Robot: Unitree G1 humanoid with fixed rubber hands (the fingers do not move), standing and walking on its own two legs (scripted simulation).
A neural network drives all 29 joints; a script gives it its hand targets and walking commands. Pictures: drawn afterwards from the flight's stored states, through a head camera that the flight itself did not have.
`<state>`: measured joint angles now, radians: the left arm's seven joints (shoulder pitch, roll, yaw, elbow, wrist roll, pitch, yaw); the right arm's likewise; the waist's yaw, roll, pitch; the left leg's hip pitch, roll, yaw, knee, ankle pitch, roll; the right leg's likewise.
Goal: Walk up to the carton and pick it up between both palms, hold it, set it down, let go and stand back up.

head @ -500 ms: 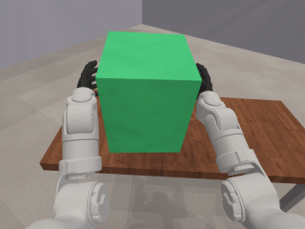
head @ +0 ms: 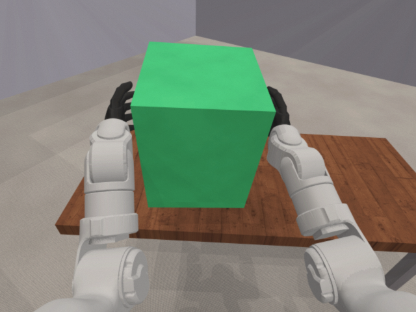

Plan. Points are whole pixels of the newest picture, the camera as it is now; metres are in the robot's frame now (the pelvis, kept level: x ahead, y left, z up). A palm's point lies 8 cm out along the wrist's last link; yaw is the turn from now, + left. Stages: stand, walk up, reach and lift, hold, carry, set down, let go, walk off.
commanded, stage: hold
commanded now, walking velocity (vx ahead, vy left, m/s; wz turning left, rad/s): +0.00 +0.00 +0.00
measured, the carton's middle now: (199, 129) +0.40 +0.00 +0.19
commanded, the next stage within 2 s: none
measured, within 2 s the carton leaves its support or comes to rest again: neither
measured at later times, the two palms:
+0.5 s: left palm (118, 126) +0.36 +0.14 +0.23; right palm (277, 130) +0.36 -0.15 +0.21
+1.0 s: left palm (114, 122) +0.36 +0.15 +0.24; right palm (275, 125) +0.36 -0.14 +0.22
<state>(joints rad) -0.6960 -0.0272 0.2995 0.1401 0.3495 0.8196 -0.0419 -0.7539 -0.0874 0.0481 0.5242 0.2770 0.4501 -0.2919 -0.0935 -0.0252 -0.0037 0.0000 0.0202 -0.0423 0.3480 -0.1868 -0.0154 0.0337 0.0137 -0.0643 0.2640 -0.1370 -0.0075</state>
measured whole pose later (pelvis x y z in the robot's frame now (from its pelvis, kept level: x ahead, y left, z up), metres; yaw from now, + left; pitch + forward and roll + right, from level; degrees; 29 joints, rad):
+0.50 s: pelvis +0.00 +0.01 +0.00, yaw +0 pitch -9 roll -1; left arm -0.73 -0.05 0.32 0.20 0.39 0.82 -0.05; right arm -0.78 -0.08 0.00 0.59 0.25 0.46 -0.27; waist -0.09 -0.03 -0.01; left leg 0.00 0.01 -0.03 0.33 -0.18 -0.01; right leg 0.03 0.01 -0.05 0.26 -0.13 0.00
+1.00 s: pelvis +0.00 +0.00 +0.00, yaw +0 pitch -8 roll -1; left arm -0.71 -0.02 0.29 0.16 0.35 0.82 -0.03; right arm -0.77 -0.08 0.03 0.55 0.27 0.45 -0.28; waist -0.09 -0.03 -0.03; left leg -0.02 0.02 -0.04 0.35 -0.19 -0.01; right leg 0.02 0.01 -0.05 0.26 -0.14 0.00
